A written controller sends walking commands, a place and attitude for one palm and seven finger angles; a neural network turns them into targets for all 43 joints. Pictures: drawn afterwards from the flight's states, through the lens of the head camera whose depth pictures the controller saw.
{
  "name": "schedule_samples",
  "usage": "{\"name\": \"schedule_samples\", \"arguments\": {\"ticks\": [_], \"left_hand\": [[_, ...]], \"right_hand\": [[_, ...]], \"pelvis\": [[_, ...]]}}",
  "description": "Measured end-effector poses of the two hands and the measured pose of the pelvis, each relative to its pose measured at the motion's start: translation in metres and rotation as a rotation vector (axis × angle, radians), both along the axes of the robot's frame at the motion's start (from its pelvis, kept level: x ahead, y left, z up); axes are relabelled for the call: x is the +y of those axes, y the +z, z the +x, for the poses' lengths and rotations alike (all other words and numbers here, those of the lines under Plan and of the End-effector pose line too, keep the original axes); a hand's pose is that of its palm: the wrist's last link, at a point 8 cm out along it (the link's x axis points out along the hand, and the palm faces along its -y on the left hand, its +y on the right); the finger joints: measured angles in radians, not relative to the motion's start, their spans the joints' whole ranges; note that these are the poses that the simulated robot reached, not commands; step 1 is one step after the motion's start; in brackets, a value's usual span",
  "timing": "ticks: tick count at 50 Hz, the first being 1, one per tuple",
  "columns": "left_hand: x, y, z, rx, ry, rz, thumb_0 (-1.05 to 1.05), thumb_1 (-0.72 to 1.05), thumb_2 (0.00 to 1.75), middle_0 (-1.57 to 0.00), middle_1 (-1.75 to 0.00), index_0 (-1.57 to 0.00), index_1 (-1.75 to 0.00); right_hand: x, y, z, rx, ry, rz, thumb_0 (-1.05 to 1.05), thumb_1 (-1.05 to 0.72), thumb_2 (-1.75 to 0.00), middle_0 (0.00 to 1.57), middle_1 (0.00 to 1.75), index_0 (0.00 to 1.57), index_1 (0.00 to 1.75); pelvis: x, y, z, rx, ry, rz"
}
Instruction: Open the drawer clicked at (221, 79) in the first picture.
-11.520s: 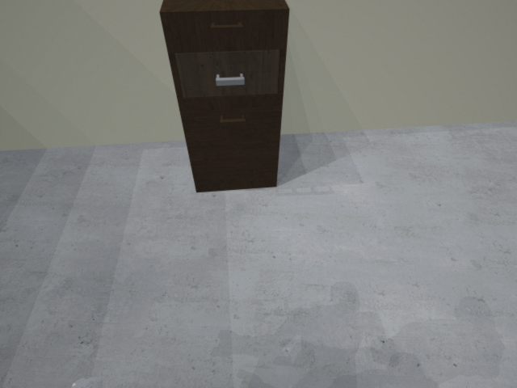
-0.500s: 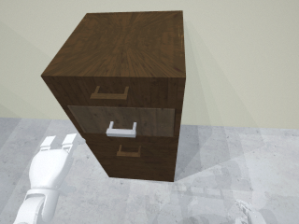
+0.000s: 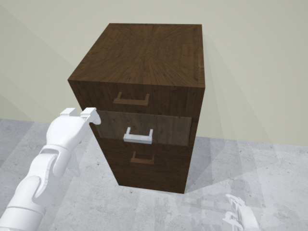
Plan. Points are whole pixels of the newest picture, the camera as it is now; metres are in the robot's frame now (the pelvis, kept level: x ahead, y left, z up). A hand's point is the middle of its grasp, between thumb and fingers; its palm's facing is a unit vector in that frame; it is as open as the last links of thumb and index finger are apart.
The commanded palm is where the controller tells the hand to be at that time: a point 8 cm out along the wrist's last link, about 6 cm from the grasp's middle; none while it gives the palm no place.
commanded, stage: raise the hand with hooked fingers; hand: left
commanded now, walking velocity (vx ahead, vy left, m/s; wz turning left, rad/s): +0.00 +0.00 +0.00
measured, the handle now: (139, 134) +0.47 +0.13 -0.11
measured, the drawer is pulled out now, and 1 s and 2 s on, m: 0.00 0.00 0.00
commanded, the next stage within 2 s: move the hooked fingers above the handle in 0.32 s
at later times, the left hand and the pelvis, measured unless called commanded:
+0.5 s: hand (79, 144) +0.30 +0.24 +0.07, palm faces +0.01 -0.09 -1.00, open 13.9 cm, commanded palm +0.28 +0.24 +0.12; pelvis -0.01 +0.00 +0.00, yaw -1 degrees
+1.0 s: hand (102, 141) +0.34 +0.20 +0.02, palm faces -0.05 -0.09 -0.99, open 13.9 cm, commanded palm +0.33 +0.21 +0.08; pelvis +0.00 -0.01 -0.01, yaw -1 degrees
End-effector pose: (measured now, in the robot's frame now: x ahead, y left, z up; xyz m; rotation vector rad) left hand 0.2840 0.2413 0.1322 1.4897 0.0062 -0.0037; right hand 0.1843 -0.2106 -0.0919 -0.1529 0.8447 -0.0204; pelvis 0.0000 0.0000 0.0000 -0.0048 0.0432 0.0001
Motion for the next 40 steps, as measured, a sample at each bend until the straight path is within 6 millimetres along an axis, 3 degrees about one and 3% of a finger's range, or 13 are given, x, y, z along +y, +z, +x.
{"name": "schedule_samples", "arguments": {"ticks": [8,14,24,33,40], "left_hand": [[0.001,-0.005,-0.006,0.007,-0.04,-0.016,-0.01,-0.49,0.3,-0.32,-1.2,-0.32,-1.2],[0.002,-0.008,-0.009,-0.018,-0.042,-0.015,-0.01,-0.49,0.3,-0.32,-1.2,-0.32,-1.2],[0.0,-0.005,-0.006,-0.028,-0.009,-0.011,-0.01,-0.49,0.3,-0.32,-1.2,-0.32,-1.2],[-0.015,-0.026,0.001,0.024,-0.04,-0.022,-0.01,-0.49,0.3,-0.32,-1.2,-0.32,-1.2],[-0.026,-0.035,0.018,-0.004,-0.05,-0.013,-0.01,-0.49,0.3,-0.32,-1.2,-0.32,-1.2]], "right_hand": [[-0.016,-0.011,-0.032,0.092,-0.048,-0.027,0.01,-0.9,-0.9,0.2,0.3,0.21,0.3],[-0.025,-0.016,-0.045,0.125,-0.074,-0.046,0.01,-0.91,-0.9,0.2,0.3,0.2,0.3],[-0.022,-0.01,-0.035,0.068,-0.079,-0.02,0.01,-0.91,-0.9,0.2,0.3,0.2,0.3],[-0.022,-0.007,-0.024,0.036,-0.056,-0.024,0.01,-0.91,-0.9,0.2,0.3,0.2,0.3],[-0.03,-0.015,-0.03,0.071,-0.075,-0.033,0.01,-0.91,-0.9,0.2,0.3,0.2,0.3]], "pelvis": [[0.005,0.001,-0.002,0.015,-0.009,-0.001],[0.006,0.0,-0.005,0.021,-0.009,-0.001],[0.003,0.0,-0.006,0.014,-0.011,0.002],[-0.003,-0.002,-0.007,0.028,-0.007,0.003],[-0.007,-0.006,-0.005,0.056,-0.01,0.005]]}}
